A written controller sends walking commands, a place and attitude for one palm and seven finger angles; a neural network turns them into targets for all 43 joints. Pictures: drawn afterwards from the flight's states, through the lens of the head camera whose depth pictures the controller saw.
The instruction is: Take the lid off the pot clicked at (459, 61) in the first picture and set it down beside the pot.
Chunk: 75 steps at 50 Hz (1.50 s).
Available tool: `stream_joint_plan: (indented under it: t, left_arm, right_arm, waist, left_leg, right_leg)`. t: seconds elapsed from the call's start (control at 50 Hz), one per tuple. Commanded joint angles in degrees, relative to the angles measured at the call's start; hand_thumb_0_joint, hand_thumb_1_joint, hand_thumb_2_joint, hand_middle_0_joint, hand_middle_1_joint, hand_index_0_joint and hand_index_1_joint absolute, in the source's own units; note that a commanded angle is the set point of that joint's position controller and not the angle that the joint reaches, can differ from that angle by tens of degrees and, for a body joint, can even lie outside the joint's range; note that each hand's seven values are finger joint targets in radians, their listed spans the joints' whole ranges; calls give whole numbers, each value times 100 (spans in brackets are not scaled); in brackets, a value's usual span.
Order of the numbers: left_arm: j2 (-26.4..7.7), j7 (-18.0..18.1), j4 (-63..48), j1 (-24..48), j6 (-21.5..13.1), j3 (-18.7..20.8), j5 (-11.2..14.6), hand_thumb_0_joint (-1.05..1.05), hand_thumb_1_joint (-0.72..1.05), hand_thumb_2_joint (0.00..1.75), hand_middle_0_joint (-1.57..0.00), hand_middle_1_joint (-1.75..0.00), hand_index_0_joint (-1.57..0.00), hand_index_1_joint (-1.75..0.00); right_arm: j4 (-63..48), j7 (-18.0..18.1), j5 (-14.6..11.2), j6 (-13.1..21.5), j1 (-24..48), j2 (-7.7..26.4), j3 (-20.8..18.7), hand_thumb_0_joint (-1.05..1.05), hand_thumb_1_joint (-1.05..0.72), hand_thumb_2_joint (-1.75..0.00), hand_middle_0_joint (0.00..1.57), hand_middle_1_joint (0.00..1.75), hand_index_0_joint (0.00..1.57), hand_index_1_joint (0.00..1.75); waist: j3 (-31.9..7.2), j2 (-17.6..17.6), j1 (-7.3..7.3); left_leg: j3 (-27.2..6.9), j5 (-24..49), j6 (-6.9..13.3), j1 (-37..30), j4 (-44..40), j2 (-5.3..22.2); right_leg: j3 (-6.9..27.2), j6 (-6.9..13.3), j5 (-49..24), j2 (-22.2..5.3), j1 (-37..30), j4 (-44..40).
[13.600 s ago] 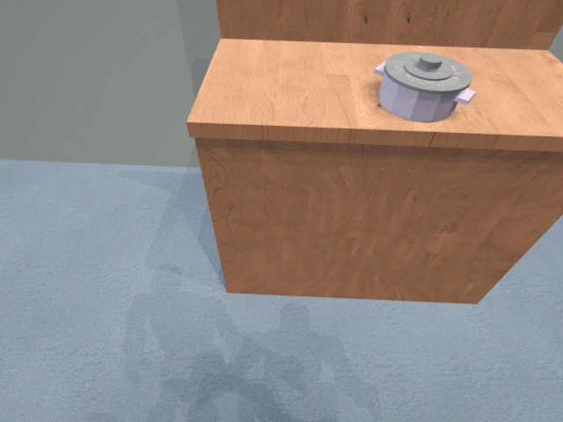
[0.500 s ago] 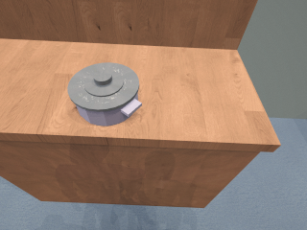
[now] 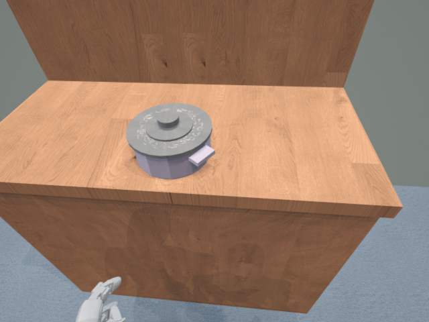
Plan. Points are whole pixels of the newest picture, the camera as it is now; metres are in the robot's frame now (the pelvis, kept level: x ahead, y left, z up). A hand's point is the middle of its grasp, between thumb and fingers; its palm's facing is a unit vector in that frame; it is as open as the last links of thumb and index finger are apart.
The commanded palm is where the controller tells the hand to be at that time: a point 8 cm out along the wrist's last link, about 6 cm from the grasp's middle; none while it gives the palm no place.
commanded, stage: lift the closed hand beside the body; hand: left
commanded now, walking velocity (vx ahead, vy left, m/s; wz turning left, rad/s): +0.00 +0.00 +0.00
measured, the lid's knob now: (168, 119) +0.48 +0.14 +0.15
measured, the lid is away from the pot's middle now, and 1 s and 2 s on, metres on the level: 0.00 0.00 0.00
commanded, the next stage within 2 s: raise the hand higher, near the body in 0.46 s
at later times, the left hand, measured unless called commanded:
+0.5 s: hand out of the picture +0.11 +0.22 +0.07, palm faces +0.31 -0.88 -0.35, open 3.1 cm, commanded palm +0.05 +0.26 +0.11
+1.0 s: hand (44, 283) +0.14 +0.23 +0.14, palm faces +0.33 -0.85 -0.42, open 3.1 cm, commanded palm +0.08 +0.27 +0.17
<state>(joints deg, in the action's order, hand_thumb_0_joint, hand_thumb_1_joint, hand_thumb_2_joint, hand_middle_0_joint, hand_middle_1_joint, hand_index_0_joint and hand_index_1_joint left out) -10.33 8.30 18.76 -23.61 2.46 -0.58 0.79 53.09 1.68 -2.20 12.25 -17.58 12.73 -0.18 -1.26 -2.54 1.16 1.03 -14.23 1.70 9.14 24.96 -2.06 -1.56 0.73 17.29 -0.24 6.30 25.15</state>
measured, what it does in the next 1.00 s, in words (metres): stands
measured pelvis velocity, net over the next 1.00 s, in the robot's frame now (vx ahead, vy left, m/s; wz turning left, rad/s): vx -0.02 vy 0.01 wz -0.01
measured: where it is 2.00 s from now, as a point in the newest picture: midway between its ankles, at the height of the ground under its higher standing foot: outside the picture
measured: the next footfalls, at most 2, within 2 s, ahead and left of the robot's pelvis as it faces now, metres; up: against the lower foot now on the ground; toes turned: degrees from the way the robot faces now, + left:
none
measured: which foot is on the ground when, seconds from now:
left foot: down 0.00-1.00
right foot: down 0.00-1.00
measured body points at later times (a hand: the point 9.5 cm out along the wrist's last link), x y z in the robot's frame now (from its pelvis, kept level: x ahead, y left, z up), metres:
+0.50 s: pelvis -0.04 -0.01 +0.00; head -0.07 -0.02 +0.45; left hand +0.08 +0.27 +0.09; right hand +0.17 -0.21 -0.06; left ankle -0.01 +0.10 -0.74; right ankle -0.04 -0.11 -0.74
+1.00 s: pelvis -0.02 +0.01 +0.00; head -0.05 -0.01 +0.45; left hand +0.11 +0.27 +0.17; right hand +0.18 -0.21 -0.06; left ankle -0.01 +0.10 -0.74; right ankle -0.04 -0.11 -0.74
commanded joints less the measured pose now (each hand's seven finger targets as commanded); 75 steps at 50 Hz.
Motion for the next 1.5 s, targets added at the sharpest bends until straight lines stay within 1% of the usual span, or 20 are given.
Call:
stream_joint_plan:
  t: [0.0, 0.04, 0.1, 0.14, 0.18, 0.2, 0.24, 0.34, 0.38, 0.44, 0.58, 0.62, 0.78, 0.84, 0.94, 1.12, 1.42, 1.44, 1.46, 1.48]
  left_arm:
    - [-8, -276, 117, -1944, -67, 204, -173, 0, 90, 90, -60, -73, -60, -73]
    - [-327, -484, -827, -1977, -345, 426, -76, 0, 90, 90, -68, -83, -68, -83]
    - [-1353, -464, -3293, -578, -882, 1093, 70, 0, 90, 90, -82, -97, -82, -97]
    - [-1338, -382, -3747, -229, -989, 1167, 100, 0, 90, 90, -90, -107, -90, -107]
    - [-1265, -337, -3607, -149, -964, 1168, 113, 0, 90, 90, -99, -116, -99, -116]
    - [-920, -371, -3403, -312, -948, 917, 141, 0, 90, 90, -104, -121, -104, -121]
    - [-762, -452, -3555, -576, -987, 736, 158, 0, 90, 90, -112, -131, -112, -131]
    - [-1397, -384, -4864, -659, -1156, 1304, 151, 0, 90, 90, -130, -150, -130, -150]
    - [-1615, -309, -4641, -1019, -1097, 1735, 153, 0, 90, 90, -130, -150, -130, -150]
    - [-1262, -369, -4665, -1217, -1076, 1491, 153, 0, 90, 90, -130, -150, -130, -150]
    - [-1603, -345, -5254, -1791, -1138, 1995, 95, 0, 90, 90, -130, -150, -130, -150]
    - [-1360, -386, -5277, -1701, -1163, 1750, 83, 0, 90, 90, -130, -150, -130, -150]
    - [-1752, -255, -6016, -1771, -1287, 2181, 58, 0, 90, 90, -130, -150, -130, -150]
    - [-1444, -304, -5946, -1495, -1286, 1872, 75, 0, 90, 90, -130, -150, -130, -150]
    - [-1632, -292, -6458, -1133, -1381, 2020, 96, 0, 90, 90, -130, -150, -130, -150]
    - [-1733, -287, -6288, -791, -1400, 2317, 166, 0, 90, 90, -130, -150, -130, -150]
    - [-1961, -270, -6346, 11, -1554, 2724, 300, 0, 90, 90, -130, -150, -130, -150]
    - [-3332, -85, -6594, 242, -950, 2594, -1879, 0, 87, 92, -129, -146, -129, -146]
    - [-2798, -3, -6924, 374, -645, 2494, -1853, 0, 84, 94, -129, -143, -129, -143]
    - [-2878, 38, -6892, 592, -517, 2488, -1861, 0, 82, 96, -128, -139, -128, -139]
  right_arm:
    - [-1583, -188, 86, 110, 1192, 638, -404, 0, -90, -90, 20, 30, 20, 30]
    - [-2115, -200, 41, -26, 1466, 616, -407, 0, -90, -90, 20, 30, 20, 30]
    - [-2745, -81, 65, 26, 1555, 620, -259, 0, -90, -90, 20, 30, 20, 30]
    - [-2801, 58, 128, 61, 1436, 460, -156, 0, -90, -90, 20, 30, 20, 30]
    - [-2811, 120, 157, 4, 1314, 461, -138, 0, -90, -90, 20, 30, 20, 30]
    - [-2813, 149, 172, -27, 1294, 435, -118, 0, -90, -90, 20, 30, 20, 30]
    - [-2908, 167, 176, -55, 1271, 462, -113, 0, -90, -90, 20, 30, 20, 30]
    - [-3019, 210, 246, 84, 1369, 495, -91, 0, -90, -90, 20, 30, 20, 30]
    - [-2906, 225, 249, 71, 1428, 476, -113, 0, -90, -90, 20, 30, 20, 30]
    - [-2899, 229, 233, 45, 1508, 413, -73, 0, -90, -90, 20, 30, 20, 30]
    - [-2818, 193, 213, 168, 1633, 427, -132, 0, -90, -90, 20, 30, 20, 30]
    - [-2797, 194, 202, 179, 1591, 415, -118, 0, -90, -90, 20, 30, 20, 30]
    - [-2796, 193, 179, 301, 1516, 460, -147, 0, -90, -90, 20, 30, 20, 30]
    - [-2769, 176, 171, 268, 1484, 436, -116, 0, -90, -90, 20, 30, 20, 30]
    - [-2856, 164, 172, 275, 1449, 484, -98, 0, -90, -90, 20, 30, 20, 30]
    - [-2795, 136, 194, 169, 1453, 443, -64, 0, -90, -90, 20, 30, 20, 30]
    - [-2687, 140, 190, 88, 1529, 473, -62, 0, -90, -90, 20, 30, 20, 30]
    - [-2879, 54, 359, -299, 1718, 914, 2, 0, -90, -90, 20, 30, 20, 30]
    - [-3165, -4, 312, -497, 1856, 695, -21, 0, -90, -90, 20, 30, 20, 30]
    - [-3188, -39, 243, -562, 1953, 685, -8, 0, -90, -90, 20, 30, 20, 30]
  waist:
    - [803, 1729, 152]
    - [945, 1559, 214]
    - [338, 241, 166]
    - [250, -171, 104]
    - [379, -89, -26]
    - [508, 16, -80]
    - [574, 75, -48]
    - [29, -236, 142]
    - [122, -37, 217]
    - [455, 14, 215]
    - [227, 106, 371]
    - [372, 197, 312]
    - [-76, -110, 389]
    - [287, -51, 297]
    - [119, -253, 315]
    - [142, -32, 326]
    - [-7, -132, 328]
    - [-44, -436, 414]
    - [-101, -741, 436]
    - [25, -686, 373]
  left_leg:
    - [-229, 1777, -83, 339, -234, 395]
    - [-88, 921, -91, 514, -298, 297]
    - [23, 276, -72, 73, -335, 201]
    - [37, 120, -23, -172, -316, 181]
    - [62, -67, 0, -247, -207, 158]
    - [65, -193, 2, -227, -213, 140]
    - [73, -265, 33, -307, -209, 123]
    - [2, 58, 44, -511, -248, 141]
    - [-11, 229, 27, -458, -229, 164]
    - [-72, 328, 25, -374, -339, 219]
    - [-121, 669, 18, -428, -328, 282]
    - [-136, 638, 25, -405, -364, 304]
    - [-161, 986, -14, -554, -295, 331]
    - [-194, 931, -20, -465, -347, 349]
    - [-231, 1033, -43, -579, -329, 370]
    - [-210, 1059, -51, -585, -309, 376]
    - [-94, 1134, -9, -740, -234, 349]
    - [17, 1254, -79, 82, -129, 213]
    - [87, 1286, -113, 194, -128, 210]
    - [88, 1253, -107, 277, -82, 201]
  right_leg:
    - [-347, -12, -1559, -26, 747, -328]
    - [-210, -20, -793, -52, 848, -482]
    - [23, -24, -165, -140, 771, -763]
    - [110, -14, 20, -115, 830, -865]
    - [141, -31, 218, -80, 1060, -1072]
    - [116, -42, 353, -64, 1105, -1118]
    - [142, -45, 481, -62, 1125, -1177]
    - [147, -3, 208, -83, 670, -1106]
    - [125, -1, 44, -43, 634, -1109]
    - [42, 4, -171, -16, 623, -1014]
    - [18, -4, -488, 39, 431, -883]
    - [-10, -7, -469, 32, 487, -835]
    - [13, 14, -863, 65, 293, -645]
    - [-32, 14, -831, 43, 436, -631]
    - [8, 33, -914, 46, 368, -587]
    - [-3, 54, -993, 54, 363, -596]
    - [80, 44, -1147, -22, 321, -715]
    - [60, -8, -1205, 36, 539, -255]
    - [-129, 56, -1100, -12, 519, -144]
    - [-91, 78, -1035, 26, 568, -138]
